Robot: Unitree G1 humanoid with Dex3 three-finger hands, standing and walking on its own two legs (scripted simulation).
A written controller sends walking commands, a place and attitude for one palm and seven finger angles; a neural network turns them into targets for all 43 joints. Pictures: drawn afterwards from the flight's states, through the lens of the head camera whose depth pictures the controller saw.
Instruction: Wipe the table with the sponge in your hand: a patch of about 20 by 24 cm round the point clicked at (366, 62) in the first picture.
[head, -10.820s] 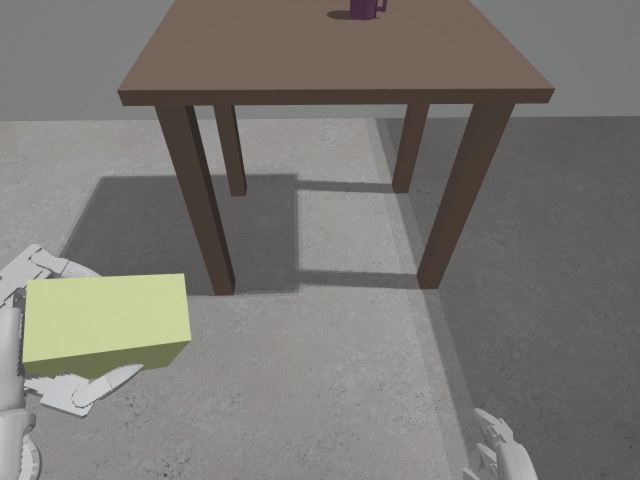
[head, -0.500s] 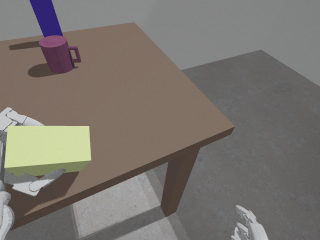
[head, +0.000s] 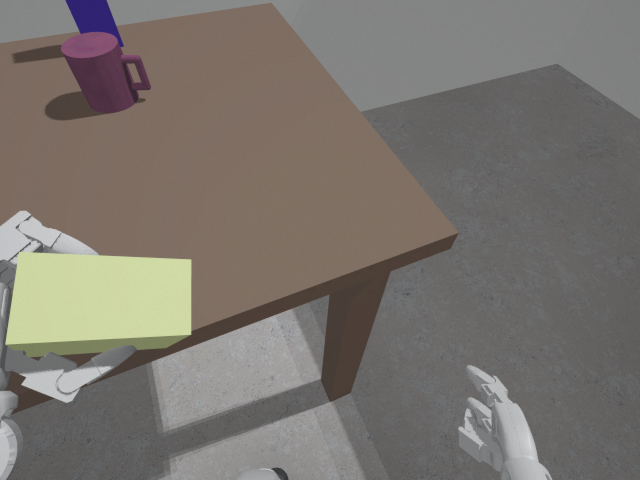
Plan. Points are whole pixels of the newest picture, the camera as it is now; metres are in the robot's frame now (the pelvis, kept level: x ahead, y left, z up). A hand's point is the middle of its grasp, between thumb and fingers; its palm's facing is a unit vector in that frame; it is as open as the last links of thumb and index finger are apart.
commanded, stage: come to a stop and stand still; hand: left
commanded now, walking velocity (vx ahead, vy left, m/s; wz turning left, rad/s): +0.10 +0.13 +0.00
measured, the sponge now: (131, 308) +0.23 +0.20 +0.15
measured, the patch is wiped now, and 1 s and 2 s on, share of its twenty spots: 0.00 0.00 0.00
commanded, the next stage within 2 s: look again from close up in 1.24 s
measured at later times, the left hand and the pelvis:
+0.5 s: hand (22, 334) +0.20 +0.28 +0.16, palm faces +0.33 -0.86 -0.39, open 10.7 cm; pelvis -0.03 +0.04 +0.00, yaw -2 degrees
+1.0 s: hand (24, 308) +0.22 +0.28 +0.17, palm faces +0.42 -0.84 -0.34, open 10.6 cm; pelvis +0.00 +0.03 +0.00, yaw +0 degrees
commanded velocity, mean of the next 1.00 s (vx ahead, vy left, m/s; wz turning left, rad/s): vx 0.00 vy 0.02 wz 0.00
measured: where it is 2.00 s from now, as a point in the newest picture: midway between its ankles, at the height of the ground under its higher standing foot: outside the picture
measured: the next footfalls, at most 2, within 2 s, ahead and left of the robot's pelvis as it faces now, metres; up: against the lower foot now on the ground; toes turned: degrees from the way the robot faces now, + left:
left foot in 0.16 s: +0.03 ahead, +0.10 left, +0.00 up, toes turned -2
